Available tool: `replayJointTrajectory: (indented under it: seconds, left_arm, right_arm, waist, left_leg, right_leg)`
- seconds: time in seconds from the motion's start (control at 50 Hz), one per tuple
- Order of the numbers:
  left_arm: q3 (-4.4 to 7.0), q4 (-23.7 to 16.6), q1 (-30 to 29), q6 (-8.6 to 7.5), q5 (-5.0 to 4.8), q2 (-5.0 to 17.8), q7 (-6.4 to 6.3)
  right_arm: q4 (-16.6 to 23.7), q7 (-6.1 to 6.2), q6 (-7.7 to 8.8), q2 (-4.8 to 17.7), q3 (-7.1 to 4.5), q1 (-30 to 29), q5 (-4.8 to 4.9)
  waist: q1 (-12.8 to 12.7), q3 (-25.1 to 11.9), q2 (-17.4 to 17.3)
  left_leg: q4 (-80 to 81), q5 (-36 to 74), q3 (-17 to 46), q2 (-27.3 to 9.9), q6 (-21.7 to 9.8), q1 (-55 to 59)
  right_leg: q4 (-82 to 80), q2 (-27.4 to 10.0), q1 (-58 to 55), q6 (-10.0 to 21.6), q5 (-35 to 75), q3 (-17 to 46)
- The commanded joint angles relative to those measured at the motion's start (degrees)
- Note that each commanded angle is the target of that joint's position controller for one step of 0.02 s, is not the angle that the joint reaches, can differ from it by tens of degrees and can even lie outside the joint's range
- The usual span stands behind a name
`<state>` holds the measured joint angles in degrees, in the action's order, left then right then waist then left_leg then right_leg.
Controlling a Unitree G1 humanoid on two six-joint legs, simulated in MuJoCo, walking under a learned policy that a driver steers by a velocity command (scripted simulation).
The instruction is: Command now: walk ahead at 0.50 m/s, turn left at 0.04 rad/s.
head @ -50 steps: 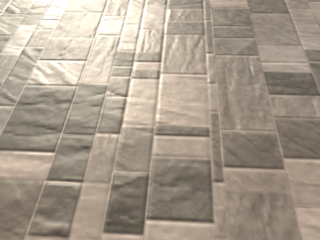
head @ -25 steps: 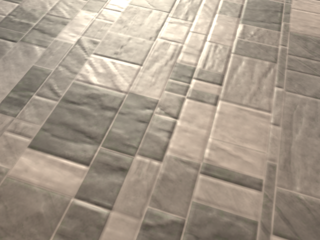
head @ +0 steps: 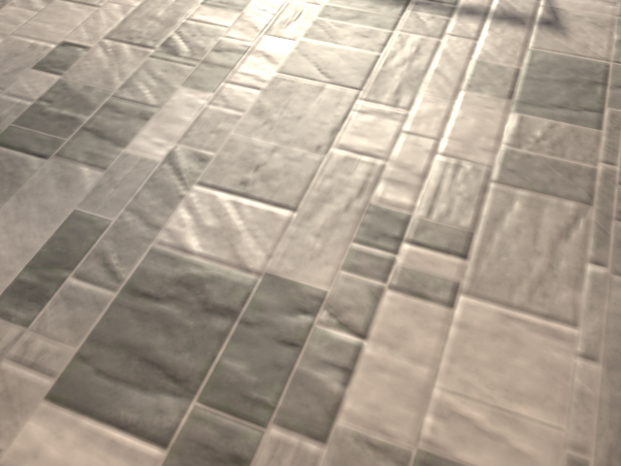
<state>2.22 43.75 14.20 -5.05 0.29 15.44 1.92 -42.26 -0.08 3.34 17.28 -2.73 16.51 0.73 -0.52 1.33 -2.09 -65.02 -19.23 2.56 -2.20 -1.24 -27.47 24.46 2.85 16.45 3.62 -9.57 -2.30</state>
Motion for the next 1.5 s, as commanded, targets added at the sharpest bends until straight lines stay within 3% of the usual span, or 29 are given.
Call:
replayJointTrajectory:
  seconds: [0.02,0.18,0.3,0.34,0.36,0.38,0.4,0.42,0.46,0.5,0.64,0.78,0.84,0.88,0.9,0.92,0.94,0.96,1.0,1.08,1.2,1.28,1.34,1.36,1.38,1.4,1.42,1.44,1.5]
  left_arm:
    - [1.60,-2.6,0.1,-1.19,-0.29,7.1,-0.32]
    - [2.27,1.0,5.8,-0.01,-1.21,10.0,-1.39]
    - [2.87,3.6,8.8,1.88,-1.78,11.3,-1.98]
    - [2.93,3.2,6.6,2.29,-1.79,11.7,-2.23]
    - [1.96,2.3,6.2,2.12,-1.03,9.3,-2.23]
    - [0.13,0.4,10.9,1.25,-0.19,3.2,-2.06]
    - [0.01,1.0,12.8,0.34,-1.47,3.8,-1.86]
    - [1.71,0.6,8.6,0.16,-2.87,9.4,-1.77]
    - [2.03,-0.8,2.8,0.65,-2.35,8.7,-1.90]
    - [2.37,-0.1,4.8,2.21,-2.05,6.9,-1.98]
    - [2.18,-2.7,-0.9,3.51,-1.58,3.8,-1.41]
    - [1.39,-8.3,-12.8,3.24,-1.43,2.9,1.04]
    - [2.46,-9.6,-10.8,3.64,-1.29,4.9,1.49]
    - [5.04,-6.8,2.2,3.97,-1.55,9.1,0.93]
    - [7.14,-4.4,11.8,4.52,-1.67,13.8,-0.21]
    - [7.82,-4.8,9.6,4.04,-2.21,20.2,-0.69]
    - [6.41,-6.8,11.2,2.92,-1.63,15.9,-0.27]
    - [5.43,-6.2,9.3,2.05,-1.17,12.6,-0.06]
    - [4.34,-7.1,2.2,1.62,-1.34,9.2,-0.27]
    - [3.91,-8.5,-0.3,1.28,-0.84,8.6,-1.37]
    - [4.43,-6.5,3.9,2.08,-1.31,10.4,-2.95]
    - [4.13,-4.2,7.4,3.08,-1.28,9.2,-3.51]
    - [3.75,-4.7,4.3,3.52,-0.92,7.8,-3.87]
    - [3.15,-5.6,4.2,3.36,-0.43,6.0,-3.77]
    - [2.15,-5.9,10.0,3.03,0.19,3.5,-3.66]
    - [1.79,-4.1,17.7,3.06,-0.66,4.2,-3.38]
    - [2.78,-3.0,16.5,3.80,-1.36,8.7,-3.28]
    - [3.22,-3.7,10.1,4.88,-1.61,9.9,-3.58]
    - [2.73,-4.8,5.2,7.48,-0.59,6.7,-4.23]
  right_arm:
    - [4.0,0.25,0.28,3.6,-1.22,0.7,-0.30]
    - [7.2,-0.73,1.29,0.9,-0.06,-13.8,-0.20]
    - [9.5,-2.36,2.38,2.9,-0.72,-17.8,0.14]
    - [6.9,-1.91,2.74,5.8,-2.32,-8.1,-0.24]
    - [4.8,-1.27,2.74,9.0,-3.60,1.2,-0.94]
    - [4.2,-0.59,2.32,14.6,-4.92,8.4,-2.14]
    - [3.6,-0.70,1.86,11.9,-4.27,9.9,-1.54]
    - [3.6,-0.60,1.75,8.0,-3.09,6.6,-0.98]
    - [3.5,-0.64,1.92,4.4,-1.85,-0.4,-0.81]
    - [3.0,-0.82,2.79,2.7,-1.53,-4.5,-1.39]
    - [-0.6,0.26,3.48,5.3,-2.74,-4.2,-1.78]
    - [-3.8,0.81,1.23,8.7,-3.96,0.8,-0.10]
    - [-3.9,1.08,0.03,10.9,-4.64,-0.3,0.76]
    - [-3.5,1.33,-0.75,11.3,-4.63,-2.0,1.35]
    - [-2.7,1.49,-0.38,9.2,-3.74,-1.3,0.25]
    - [0.6,0.81,1.06,0.5,-1.03,3.6,-2.20]
    - [1.1,0.00,3.37,4.4,-1.30,-1.3,-0.29]
    - [2.9,-0.47,4.50,7.1,-2.03,-6.8,1.88]
    - [2.3,0.20,5.21,6.7,-2.01,-7.5,-0.28]
    - [2.1,0.14,2.78,5.4,-2.21,-5.9,-1.58]
    - [5.1,-0.52,2.65,2.4,-0.72,-17.6,-1.18]
    - [5.7,-1.55,3.48,4.0,-1.29,-18.9,-1.37]
    - [4.0,-1.63,4.23,5.4,-2.11,-12.4,-2.18]
    - [3.6,-1.38,4.63,7.4,-2.53,-8.8,-3.14]
    - [3.5,-1.13,4.57,10.5,-2.96,-4.5,-4.46]
    - [1.8,-1.54,3.30,8.6,-2.78,-1.3,-3.14]
    - [2.0,-1.85,2.38,6.2,-2.10,-2.0,-1.11]
    - [2.6,-1.73,1.64,4.4,-1.40,-5.6,-0.90]
    - [2.6,-1.58,0.20,2.2,0.05,-14.3,-2.15]
  waist:
    - [0.9,-2.6,7.1]
    - [-3.7,0.9,5.4]
    - [-3.0,2.1,6.5]
    - [2.8,-3.5,6.4]
    - [6.9,-11.2,4.7]
    - [6.9,-20.9,-7.4]
    - [6.9,-26.0,-14.7]
    - [7.2,-16.5,-8.3]
    - [4.2,-5.9,-3.5]
    - [0.9,-2.6,-5.3]
    - [0.6,0.9,-1.3]
    - [4.8,4.5,0.0]
    - [2.1,1.3,-2.4]
    - [-5.7,-5.9,-2.0]
    - [-9.6,-11.1,2.9]
    - [-2.1,-14.4,18.2]
    - [-6.2,-22.3,11.4]
    - [-6.8,-14.4,8.4]
    - [-2.0,-6.4,3.0]
    - [1.5,-4.1,3.8]
    - [-2.5,-0.7,6.6]
    - [-3.5,-2.3,7.9]
    - [0.6,-4.8,8.8]
    - [2.0,-9.0,6.5]
    - [1.0,-17.2,-4.2]
    - [0.3,-25.0,-14.5]
    - [1.0,-22.6,-8.2]
    - [1.7,-15.4,-4.0]
    - [-1.7,-5.2,-4.5]
  left_leg:
    - [3.2,3.7,1.6,-4.4,1.3,-9.0]
    - [28.1,23.7,-1.4,-2.8,2.5,-8.2]
    - [36.2,16.8,-0.8,-0.6,-0.3,-5.3]
    - [39.5,15.8,-2.9,1.8,-2.4,9.7]
    - [36.7,17.8,0.6,-2.7,-4.8,25.8]
    - [36.3,15.5,20.8,-17.7,-11.3,48.7]
    - [44.3,6.0,37.6,-22.9,-15.7,51.5]
    - [46.2,0.7,30.9,-20.7,-13.1,44.2]
    - [50.2,3.8,17.6,-16.0,-10.2,29.0]
    - [54.4,9.3,9.6,-13.1,-9.1,20.2]
    - [57.8,22.4,-5.5,-11.8,-9.0,20.1]
    - [55.2,26.3,-11.5,-14.6,-7.4,30.4]
    - [46.2,48.9,-14.0,-14.9,-5.6,33.9]
    - [27.6,58.3,-16.5,-12.2,-3.2,29.7]
    - [10.7,42.8,-16.5,-9.7,-0.4,16.2]
    - [-9.3,-11.7,-11.9,2.5,3.4,-10.1]
    - [-15.7,-15.6,2.1,3.8,2.6,-16.3]
    - [-14.7,-9.9,2.6,1.0,1.2,-20.8]
    - [-4.6,-1.8,2.3,-3.3,0.7,-15.4]
    - [5.1,3.4,1.3,-4.0,3.6,-7.7]
    - [29.8,23.5,-0.3,0.8,5.5,-2.8]
    - [35.9,25.8,0.4,2.6,3.2,0.4]
    - [41.0,26.6,-0.6,2.8,-0.3,7.7]
    - [40.4,40.7,1.7,-1.4,-2.4,17.1]
    - [35.1,62.1,13.2,-13.4,-9.5,35.1]
    - [36.6,60.1,28.0,-22.3,-17.7,43.8]
    - [39.7,41.3,30.2,-21.1,-16.8,39.5]
    - [41.9,30.4,25.2,-18.2,-14.3,32.7]
    - [48.4,18.1,13.9,-10.8,-10.1,12.5]
  right_leg:
    - [-14.6,-15.5,-8.0,10.5,8.1,16.9]
    - [-16.2,-13.0,-9.9,8.0,12.4,7.4]
    - [-10.1,-17.2,-17.7,6.5,16.3,11.3]
    - [0.2,-14.4,-15.6,4.6,27.9,9.8]
    - [12.7,-11.3,-8.0,2.6,23.5,7.8]
    - [34.4,-3.2,12.7,-1.5,0.1,3.5]
    - [45.3,-0.5,22.5,-2.5,-24.2,8.7]
    - [49.6,-3.9,27.1,-2.4,-21.2,10.4]
    - [46.1,-8.3,25.8,-2.5,-12.3,7.9]
    - [42.9,-10.4,20.0,-3.2,-7.2,8.3]
    - [29.1,-10.3,23.1,-4.6,8.4,8.0]
    - [13.9,-8.9,24.2,-1.6,8.3,1.7]
    - [12.6,-4.8,17.3,1.5,-0.2,-2.7]
    - [8.3,0.4,-1.1,5.0,0.5,-5.0]
    - [6.6,-3.3,-19.0,8.0,2.3,3.8]
    - [1.3,-17.9,-36.1,18.4,-5.6,36.3]
    - [-6.9,-22.2,-39.5,21.2,-12.0,50.3]
    - [-8.1,-20.7,-34.9,18.0,-8.3,42.1]
    - [-8.1,-15.9,-19.1,14.1,3.0,29.4]
    - [-11.4,-12.5,-6.8,14.0,15.7,21.5]
    - [-10.2,-7.5,-1.5,9.1,11.1,15.7]
    - [-2.9,-9.4,-7.6,6.5,17.5,18.4]
    - [6.3,-8.5,-10.8,3.8,24.3,19.7]
    - [13.8,-5.1,-8.3,1.5,21.5,18.1]
    - [29.1,-0.2,3.2,-1.9,-0.9,15.8]
    - [42.5,3.6,12.0,-5.0,-31.9,13.6]
    - [47.3,0.7,14.9,-5.9,-30.4,15.5]
    - [48.5,-0.9,17.1,-6.8,-26.6,13.6]
    - [34.1,-5.5,9.3,-7.6,-20.5,9.3]
